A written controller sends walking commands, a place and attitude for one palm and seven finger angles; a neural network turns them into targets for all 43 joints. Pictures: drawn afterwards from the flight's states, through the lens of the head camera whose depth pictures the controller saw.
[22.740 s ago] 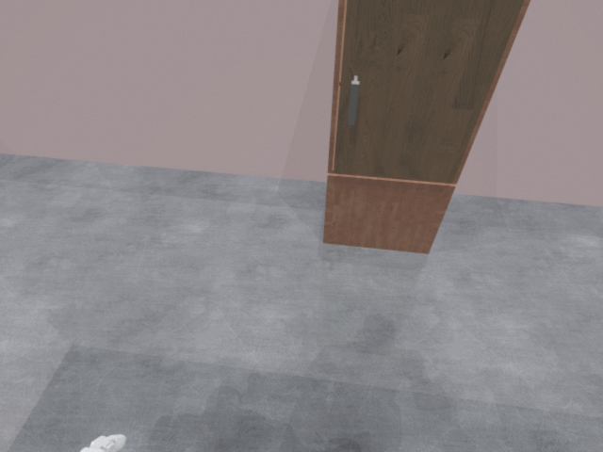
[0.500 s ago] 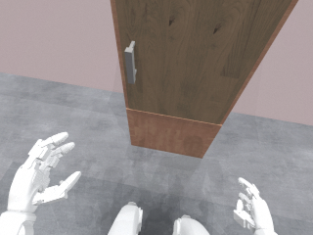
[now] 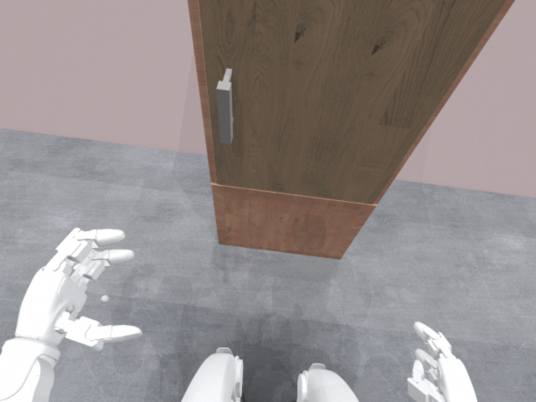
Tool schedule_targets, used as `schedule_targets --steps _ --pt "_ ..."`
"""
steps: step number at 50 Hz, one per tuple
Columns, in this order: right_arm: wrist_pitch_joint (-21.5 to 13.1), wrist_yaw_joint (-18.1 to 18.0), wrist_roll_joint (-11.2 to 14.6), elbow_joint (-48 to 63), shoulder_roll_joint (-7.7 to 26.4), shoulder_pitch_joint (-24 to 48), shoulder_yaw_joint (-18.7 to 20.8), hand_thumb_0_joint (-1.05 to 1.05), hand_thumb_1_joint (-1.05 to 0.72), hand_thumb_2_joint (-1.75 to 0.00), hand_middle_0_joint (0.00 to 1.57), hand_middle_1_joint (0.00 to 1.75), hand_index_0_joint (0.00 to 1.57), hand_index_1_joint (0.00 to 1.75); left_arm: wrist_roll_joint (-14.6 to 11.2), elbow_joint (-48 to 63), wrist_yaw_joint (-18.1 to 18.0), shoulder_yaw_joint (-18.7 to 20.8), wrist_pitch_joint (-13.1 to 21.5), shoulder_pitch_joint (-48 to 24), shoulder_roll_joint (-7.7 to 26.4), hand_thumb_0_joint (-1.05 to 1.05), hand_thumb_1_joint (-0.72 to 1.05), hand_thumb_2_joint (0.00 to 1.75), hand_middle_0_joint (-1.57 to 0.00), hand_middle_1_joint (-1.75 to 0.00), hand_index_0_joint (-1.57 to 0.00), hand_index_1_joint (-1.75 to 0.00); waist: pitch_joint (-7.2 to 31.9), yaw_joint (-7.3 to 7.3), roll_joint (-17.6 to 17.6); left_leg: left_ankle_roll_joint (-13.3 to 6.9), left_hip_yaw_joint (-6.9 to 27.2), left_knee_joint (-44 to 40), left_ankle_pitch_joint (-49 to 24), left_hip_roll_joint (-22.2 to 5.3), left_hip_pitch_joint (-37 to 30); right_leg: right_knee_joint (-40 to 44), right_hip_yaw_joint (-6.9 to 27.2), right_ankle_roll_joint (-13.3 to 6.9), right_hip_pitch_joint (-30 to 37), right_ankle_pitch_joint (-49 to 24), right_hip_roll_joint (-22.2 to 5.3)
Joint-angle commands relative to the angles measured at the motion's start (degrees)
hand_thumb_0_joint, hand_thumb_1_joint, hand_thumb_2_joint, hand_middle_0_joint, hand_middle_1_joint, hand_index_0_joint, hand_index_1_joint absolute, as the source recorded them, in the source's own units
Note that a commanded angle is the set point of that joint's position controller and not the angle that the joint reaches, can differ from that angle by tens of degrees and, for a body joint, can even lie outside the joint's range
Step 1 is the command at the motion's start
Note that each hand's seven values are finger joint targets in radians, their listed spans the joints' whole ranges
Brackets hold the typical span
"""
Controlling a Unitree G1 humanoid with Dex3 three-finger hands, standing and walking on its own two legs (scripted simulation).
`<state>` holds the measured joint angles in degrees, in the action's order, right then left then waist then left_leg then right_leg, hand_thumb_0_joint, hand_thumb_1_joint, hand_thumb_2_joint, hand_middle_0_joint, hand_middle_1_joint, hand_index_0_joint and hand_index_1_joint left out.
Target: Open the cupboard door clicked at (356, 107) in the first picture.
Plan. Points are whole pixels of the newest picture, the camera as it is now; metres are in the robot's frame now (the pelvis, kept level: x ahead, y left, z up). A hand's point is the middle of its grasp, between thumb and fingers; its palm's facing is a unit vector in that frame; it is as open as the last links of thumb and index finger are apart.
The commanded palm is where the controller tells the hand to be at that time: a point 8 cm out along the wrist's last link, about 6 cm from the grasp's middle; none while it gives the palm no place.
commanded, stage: raise the hand with hooked fingers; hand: left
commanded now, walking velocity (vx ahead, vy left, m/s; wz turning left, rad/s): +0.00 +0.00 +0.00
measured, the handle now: (227, 107) +0.60 +0.12 +0.04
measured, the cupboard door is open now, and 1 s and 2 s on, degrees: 0 0 0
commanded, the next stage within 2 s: move the hooked fingers beside the handle in 1.00 s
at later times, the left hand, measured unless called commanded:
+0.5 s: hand (63, 260) +0.28 +0.29 +0.06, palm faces +0.01 -1.00 -0.08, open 14.0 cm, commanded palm +0.25 +0.33 +0.05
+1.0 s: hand (100, 256) +0.29 +0.24 +0.05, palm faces -0.02 -1.00 -0.06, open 14.0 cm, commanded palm +0.27 +0.30 +0.05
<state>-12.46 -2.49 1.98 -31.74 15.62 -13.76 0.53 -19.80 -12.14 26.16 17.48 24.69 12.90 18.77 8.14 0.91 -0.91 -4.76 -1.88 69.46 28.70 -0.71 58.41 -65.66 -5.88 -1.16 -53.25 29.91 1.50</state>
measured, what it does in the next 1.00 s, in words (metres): stands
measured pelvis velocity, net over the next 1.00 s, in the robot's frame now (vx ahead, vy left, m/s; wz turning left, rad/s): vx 0.01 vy -0.03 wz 0.01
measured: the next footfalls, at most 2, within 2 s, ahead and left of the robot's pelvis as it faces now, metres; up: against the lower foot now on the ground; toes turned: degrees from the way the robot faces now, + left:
none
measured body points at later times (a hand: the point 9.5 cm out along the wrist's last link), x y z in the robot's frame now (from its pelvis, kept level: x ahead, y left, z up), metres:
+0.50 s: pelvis +0.00 +0.01 +0.01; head +0.08 +0.04 +0.45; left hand +0.27 +0.34 +0.06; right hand +0.16 -0.24 -0.07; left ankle +0.05 +0.06 -0.64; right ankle +0.02 -0.12 -0.64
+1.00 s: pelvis +0.01 -0.03 +0.01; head +0.09 -0.01 +0.45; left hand +0.28 +0.30 +0.06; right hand +0.17 -0.28 -0.07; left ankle +0.05 +0.06 -0.64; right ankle +0.02 -0.12 -0.64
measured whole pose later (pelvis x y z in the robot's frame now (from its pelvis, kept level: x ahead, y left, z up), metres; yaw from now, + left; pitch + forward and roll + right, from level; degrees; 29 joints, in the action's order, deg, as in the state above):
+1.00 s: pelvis +0.01 -0.03 +0.01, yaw +0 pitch +17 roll -3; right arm -10.0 -2.4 2.5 -30.5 16.1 -15.2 -1.5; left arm -21.6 -24.3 31.3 23.7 22.0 1.1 24.0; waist 8.5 1.3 -1.6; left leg -2.6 -0.6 67.1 28.2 -1.5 56.5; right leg -63.7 -6.8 -3.3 -51.5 29.9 2.7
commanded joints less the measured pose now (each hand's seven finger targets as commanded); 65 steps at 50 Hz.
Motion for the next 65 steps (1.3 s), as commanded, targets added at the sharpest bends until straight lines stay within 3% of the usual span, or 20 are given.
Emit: schedule_targets --steps 1,3,4,7,11,14,18,25,28,34,38,42,48,53,55,56,58,65 --pt "-2.7 -0.2 -0.3 8.3 8.9 0.4 2.8 0.00 -0.90 -0.90 0.20 0.30 0.20 0.30 -2.1 15.8 -2.5 7.1 4.8 -4.9 11.6 0.00 -0.41 0.34 -0.29 -1.14 -0.29 -1.14 16.5 -1.40 -10.2 6.7 11.2 -16.5 -16.9 -1.9 -26.0 7.2 0.6 -1.2 0.3 -7.5 1.1" --pt "-1.9 -0.1 -0.4 8.5 9.3 0.1 2.6 0.00 -0.90 -0.90 0.20 0.30 0.20 0.30 -1.7 11.3 -3.0 7.5 3.4 -5.5 11.6 0.00 -0.45 0.32 -0.30 -1.17 -0.30 -1.17 13.6 -0.92 -8.5 7.0 12.2 -17.2 -13.4 -2.0 -23.8 6.9 0.2 -1.3 -1.0 -6.3 1.4" --pt "-1.3 0.0 -0.3 8.7 9.6 0.1 2.5 0.00 -0.90 -0.90 0.20 0.30 0.20 0.30 -1.2 9.1 -2.7 6.2 2.5 -6.5 10.7 0.00 -0.48 0.31 -0.30 -1.18 -0.30 -1.18 11.5 -0.01 -6.6 7.2 12.6 -18.0 -9.9 -2.0 -22.6 7.1 -0.1 -1.1 -1.8 -5.1 1.3" --pt "-0.3 -0.4 0.2 9.6 10.4 0.1 2.2 0.00 -0.90 -0.90 0.20 0.30 0.20 0.30 -0.3 4.5 -0.9 4.6 -0.3 -10.0 10.6 0.00 -0.50 0.30 -0.30 -1.20 -0.30 -1.20 9.3 0.86 -5.8 6.6 13.0 -19.6 -0.9 -1.6 -19.9 8.0 0.3 -0.9 -2.4 -2.5 1.1" --pt "-0.2 -0.9 0.5 10.4 11.0 -0.6 2.3 0.00 -0.90 -0.90 0.20 0.30 0.20 0.30 -0.7 5.2 1.7 5.8 -1.5 -15.3 13.2 0.00 -0.50 0.30 -0.30 -1.20 -0.30 -1.20 12.6 0.50 -6.1 7.1 14.2 -20.3 -2.0 -1.6 -23.6 8.4 0.9 -1.1 -1.8 -3.2 1.2" --pt "-0.6 -1.0 0.0 10.2 10.9 -0.8 2.0 0.00 -0.90 -0.90 0.20 0.30 0.20 0.30 -1.0 7.5 1.8 8.6 0.0 -18.7 16.7 0.00 -0.50 0.30 -0.30 -1.20 -0.30 -1.20 15.1 -0.48 -8.7 8.2 14.7 -20.2 -5.4 -1.7 -26.6 7.5 1.1 -1.4 -2.2 -4.0 1.3" --pt "-0.7 -1.1 -0.4 9.2 10.8 -1.2 1.8 0.00 -0.90 -0.90 0.20 0.30 0.20 0.30 -1.4 5.2 1.4 11.5 1.9 -19.0 19.0 0.00 -0.50 0.30 -0.30 -1.20 -0.30 -1.20 15.1 -0.86 -8.5 8.1 14.0 -19.1 -8.0 -1.5 -25.9 7.3 1.2 -1.7 -1.7 -4.8 1.5" --pt "0.0 -1.4 0.5 8.4 11.4 -2.5 2.0 0.00 -0.90 -0.90 0.20 0.30 0.20 0.30 -2.3 -2.9 5.0 11.3 -1.2 -20.9 19.4 0.00 -0.50 0.30 -0.30 -1.20 -0.30 -1.20 14.9 0.19 -5.2 6.2 11.4 -17.5 -10.8 -1.3 -23.5 9.7 1.2 -1.3 0.8 -6.2 1.2" --pt "-0.6 -1.2 0.6 9.0 11.1 -2.7 2.3 0.00 -0.90 -0.90 0.20 0.30 0.20 0.30 -3.1 -1.4 6.5 9.7 -1.4 -19.9 17.7 0.00 -0.50 0.30 -0.30 -1.20 -0.30 -1.20 16.8 -0.22 -6.6 5.8 10.5 -16.5 -15.3 -1.0 -24.6 10.1 1.6 -1.5 1.9 -7.9 1.3" --pt "-0.6 -0.5 0.2 8.5 10.6 -3.0 2.2 0.00 -0.90 -0.90 0.20 0.30 0.20 0.30 -3.2 -1.6 4.9 13.0 0.7 -19.0 20.5 0.00 -0.50 0.30 -0.30 -1.20 -0.30 -1.20 15.3 -0.33 -4.0 4.3 7.9 -14.6 -14.8 -0.5 -20.0 10.6 2.5 -1.4 4.4 -8.5 1.4" --pt "-0.4 -0.5 0.1 8.6 10.1 -2.7 1.9 0.00 -0.90 -0.90 0.20 0.30 0.20 0.30 -3.4 -0.9 3.9 13.5 2.0 -20.2 20.9 0.00 -0.50 0.30 -0.30 -1.20 -0.30 -1.20 15.9 -0.47 -5.6 3.6 6.6 -13.3 -14.5 -0.2 -17.8 10.4 3.6 -1.4 6.3 -9.0 1.4" --pt "-0.3 -0.5 0.5 8.6 9.7 -2.3 1.9 0.00 -0.90 -0.90 0.20 0.30 0.20 0.30 -3.1 -0.4 4.4 11.8 1.9 -19.2 19.5 0.00 -0.50 0.30 -0.30 -1.20 -0.30 -1.20 17.0 -0.12 -5.6 2.8 5.2 -12.3 -14.1 0.0 -16.8 11.5 5.1 -0.8 8.7 -9.9 0.9" --pt "-0.2 -0.7 0.5 8.3 9.5 -2.4 1.6 0.00 -0.90 -0.90 0.20 0.30 0.20 0.30 -3.6 -0.7 5.0 12.2 1.1 -20.3 20.3 0.00 -0.50 0.30 -0.30 -1.20 -0.30 -1.20 16.5 0.13 -4.8 2.5 4.7 -10.5 -16.3 -0.1 -14.6 11.3 6.3 -0.8 10.6 -13.3 1.0" --pt "0.1 -0.8 0.5 8.3 9.3 -2.1 1.4 0.00 -0.90 -0.90 0.20 0.30 0.20 0.30 -4.0 -3.0 5.0 12.6 0.9 -20.1 19.8 0.00 -0.50 0.30 -0.30 -1.20 -0.30 -1.20 15.9 0.27 -2.1 2.3 4.2 -9.3 -15.4 0.0 -11.7 11.5 7.7 -0.3 11.9 -12.9 0.7" --pt "0.2 -0.7 0.7 8.2 9.2 -1.9 1.5 0.00 -0.90 -0.90 0.20 0.30 0.20 0.30 -3.8 -2.7 5.0 12.1 1.0 -20.4 19.2 0.00 -0.50 0.30 -0.30 -1.20 -0.30 -1.20 16.5 0.20 -2.9 2.4 4.0 -9.4 -15.5 0.0 -12.1 11.6 8.0 -0.1 12.3 -13.6 0.3" --pt "0.2 -0.7 0.7 8.1 9.1 -1.7 1.3 0.00 -0.90 -0.90 0.20 0.30 0.20 0.30 -3.5 -2.8 5.1 10.4 0.9 -22.8 18.0 0.00 -0.50 0.30 -0.30 -1.20 -0.30 -1.20 16.1 1.02 -2.9 2.2 4.0 -9.2 -14.5 0.0 -11.9 11.7 8.0 0.1 11.2 -12.6 0.3" --pt "0.2 -1.2 0.6 6.8 9.5 -2.3 1.3 0.00 -0.90 -0.90 0.20 0.30 0.20 0.30 -2.9 -4.1 5.1 10.7 1.1 -29.0 19.7 0.00 -0.50 0.30 -0.30 -1.20 -0.30 -1.20 14.8 2.11 -3.1 2.2 4.4 -8.2 -13.7 -0.3 -11.3 11.2 8.2 -0.3 9.1 -11.4 0.6" --pt "0.4 -1.5 0.7 6.2 9.7 -2.6 1.4 0.00 -0.90 -0.90 0.20 0.30 0.20 0.30 -1.3 -5.9 4.5 10.0 1.2 -34.1 20.8 0.00 -0.50 0.30 -0.30 -1.20 -0.30 -1.20 19.8 1.11 -6.1 2.4 5.0 -9.7 -15.3 -0.5 -15.9 10.0 6.5 -0.6 8.2 -12.5 0.6"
